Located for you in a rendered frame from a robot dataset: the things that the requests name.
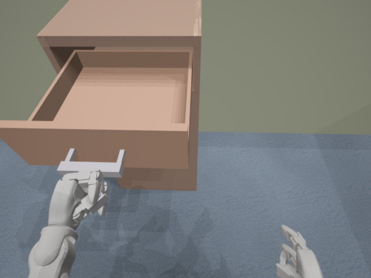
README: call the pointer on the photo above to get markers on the cabinet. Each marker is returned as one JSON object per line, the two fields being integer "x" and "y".
{"x": 134, "y": 25}

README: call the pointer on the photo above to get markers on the drawer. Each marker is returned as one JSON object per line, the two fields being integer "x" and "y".
{"x": 106, "y": 100}

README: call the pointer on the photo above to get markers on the left robot hand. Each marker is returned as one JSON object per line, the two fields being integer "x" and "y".
{"x": 86, "y": 187}

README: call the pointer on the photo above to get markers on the right robot hand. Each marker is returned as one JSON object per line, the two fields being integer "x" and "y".
{"x": 303, "y": 262}

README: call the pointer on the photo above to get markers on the left robot forearm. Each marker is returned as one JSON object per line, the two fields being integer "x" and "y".
{"x": 54, "y": 254}

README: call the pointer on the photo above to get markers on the handle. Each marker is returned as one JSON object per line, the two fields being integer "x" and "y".
{"x": 108, "y": 169}

